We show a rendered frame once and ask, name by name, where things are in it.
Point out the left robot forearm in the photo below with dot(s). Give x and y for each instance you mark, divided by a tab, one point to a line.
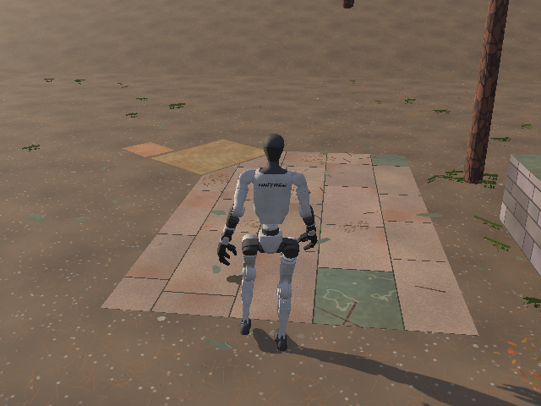
229	228

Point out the robot left hand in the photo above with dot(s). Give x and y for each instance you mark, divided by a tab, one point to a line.
221	251

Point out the robot left foot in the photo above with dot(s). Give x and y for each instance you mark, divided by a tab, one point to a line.
244	327

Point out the left robot upper arm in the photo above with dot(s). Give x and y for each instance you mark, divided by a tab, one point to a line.
245	178

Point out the robot torso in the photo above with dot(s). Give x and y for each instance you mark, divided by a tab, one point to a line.
272	193

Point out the right robot upper arm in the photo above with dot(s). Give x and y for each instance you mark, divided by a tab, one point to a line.
302	190

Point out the right robot forearm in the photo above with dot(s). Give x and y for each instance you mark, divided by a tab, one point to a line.
310	224

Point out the robot right hand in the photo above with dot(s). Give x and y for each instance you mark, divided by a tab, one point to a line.
305	237

